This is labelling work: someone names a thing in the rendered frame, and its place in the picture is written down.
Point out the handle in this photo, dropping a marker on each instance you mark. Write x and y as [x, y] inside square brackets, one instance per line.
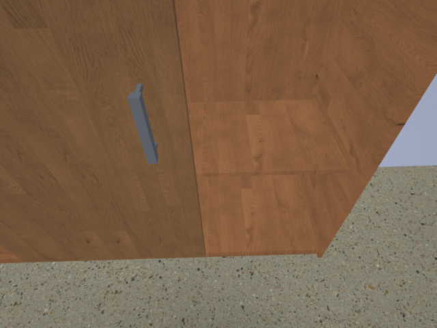
[139, 113]

